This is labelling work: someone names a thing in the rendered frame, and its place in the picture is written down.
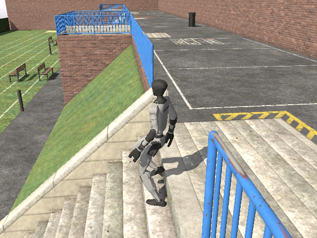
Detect stairs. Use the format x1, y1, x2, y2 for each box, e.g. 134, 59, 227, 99
24, 136, 182, 238

